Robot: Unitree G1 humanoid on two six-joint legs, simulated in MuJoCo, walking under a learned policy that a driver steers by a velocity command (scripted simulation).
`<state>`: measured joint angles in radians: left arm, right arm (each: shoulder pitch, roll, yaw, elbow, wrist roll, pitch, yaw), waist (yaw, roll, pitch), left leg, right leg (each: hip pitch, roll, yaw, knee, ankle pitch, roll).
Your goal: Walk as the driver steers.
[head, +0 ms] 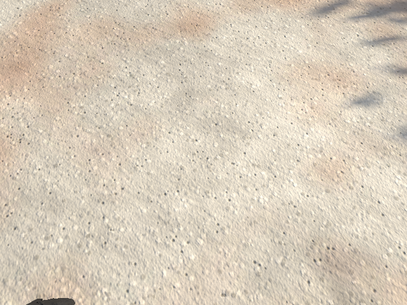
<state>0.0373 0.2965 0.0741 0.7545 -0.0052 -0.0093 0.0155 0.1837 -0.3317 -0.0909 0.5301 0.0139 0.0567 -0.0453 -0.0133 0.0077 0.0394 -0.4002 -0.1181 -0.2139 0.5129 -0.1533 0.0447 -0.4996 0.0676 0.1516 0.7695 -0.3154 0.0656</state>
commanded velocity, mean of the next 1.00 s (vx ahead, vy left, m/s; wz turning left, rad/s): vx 0.00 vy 0.00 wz -0.36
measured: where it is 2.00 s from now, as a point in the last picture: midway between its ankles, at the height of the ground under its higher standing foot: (219, 261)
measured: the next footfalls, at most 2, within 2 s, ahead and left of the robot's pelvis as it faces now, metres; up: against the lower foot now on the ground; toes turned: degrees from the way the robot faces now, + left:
right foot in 0.12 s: +0.09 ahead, -0.14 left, +0.00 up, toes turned +11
left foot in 0.34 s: +0.02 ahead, +0.10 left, +0.00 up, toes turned -8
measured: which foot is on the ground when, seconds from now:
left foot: down 0.00-0.12, up 0.14-0.32, down 0.34-0.70, up 0.72-1.00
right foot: up 0.00-0.10, down 0.12-0.42, up 0.44-0.68, down 0.70-1.00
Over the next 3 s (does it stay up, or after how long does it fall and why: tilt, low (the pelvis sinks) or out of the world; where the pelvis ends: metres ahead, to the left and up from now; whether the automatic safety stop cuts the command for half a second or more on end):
stays up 1.43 -0.36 -0.03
